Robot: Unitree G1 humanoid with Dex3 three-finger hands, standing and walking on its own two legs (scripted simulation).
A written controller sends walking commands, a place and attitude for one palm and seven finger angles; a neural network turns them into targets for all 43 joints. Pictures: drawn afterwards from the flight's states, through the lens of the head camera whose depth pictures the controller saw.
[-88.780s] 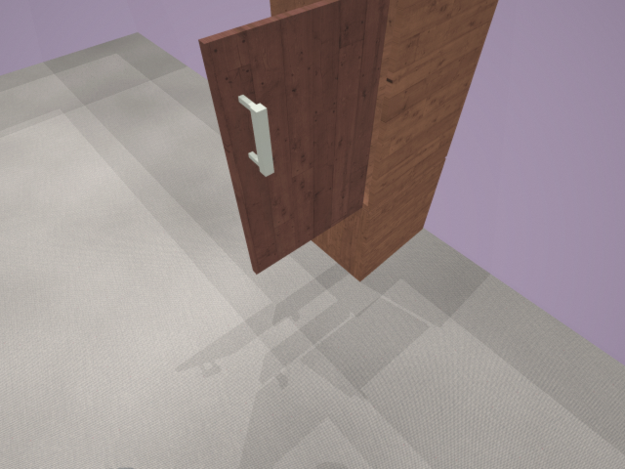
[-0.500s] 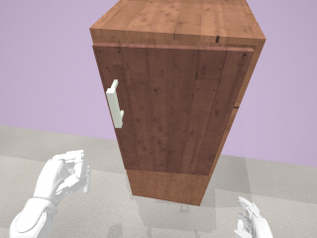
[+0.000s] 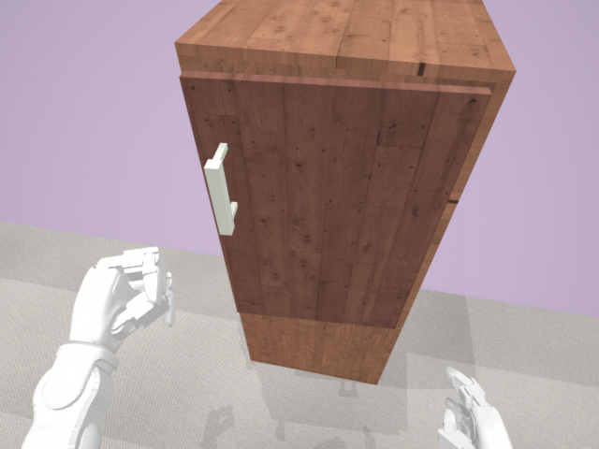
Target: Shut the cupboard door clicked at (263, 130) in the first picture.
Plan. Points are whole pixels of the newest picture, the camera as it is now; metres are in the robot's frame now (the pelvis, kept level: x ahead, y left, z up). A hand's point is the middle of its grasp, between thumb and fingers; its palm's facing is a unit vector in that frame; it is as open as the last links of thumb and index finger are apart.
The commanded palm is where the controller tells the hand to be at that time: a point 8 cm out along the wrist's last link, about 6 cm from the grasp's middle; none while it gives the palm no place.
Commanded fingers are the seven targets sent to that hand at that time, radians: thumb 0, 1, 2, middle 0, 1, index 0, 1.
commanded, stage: bring the fist close to the handle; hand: left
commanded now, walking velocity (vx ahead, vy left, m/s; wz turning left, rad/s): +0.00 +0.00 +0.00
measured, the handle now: (224, 190) +0.45 +0.15 +0.11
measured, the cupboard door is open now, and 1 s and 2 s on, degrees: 5 5 0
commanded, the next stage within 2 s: push the door shut along its arc in 1.18 s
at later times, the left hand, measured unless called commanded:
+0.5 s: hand (214, 264) +0.32 +0.14 +0.10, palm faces -0.06 -1.00 -0.03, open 3.1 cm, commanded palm +0.30 +0.19 +0.11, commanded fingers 0.00 0.90 0.90 -1.30 -1.50 -1.30 -1.50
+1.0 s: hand (230, 231) +0.36 +0.12 +0.12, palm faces -0.04 -1.00 -0.03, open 3.1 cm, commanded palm +0.33 +0.18 +0.11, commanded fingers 0.00 0.90 0.90 -1.30 -1.50 -1.30 -1.50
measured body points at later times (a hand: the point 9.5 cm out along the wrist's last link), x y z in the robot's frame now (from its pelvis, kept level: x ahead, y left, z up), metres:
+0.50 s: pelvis +0.01 -0.01 +0.00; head +0.02 -0.02 +0.45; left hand +0.32 +0.20 +0.10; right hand +0.16 -0.25 -0.08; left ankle +0.04 +0.08 -0.71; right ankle -0.02 -0.10 -0.71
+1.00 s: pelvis +0.01 -0.01 +0.00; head +0.02 -0.03 +0.45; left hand +0.35 +0.18 +0.12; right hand +0.16 -0.26 -0.09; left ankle +0.04 +0.08 -0.71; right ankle -0.02 -0.10 -0.71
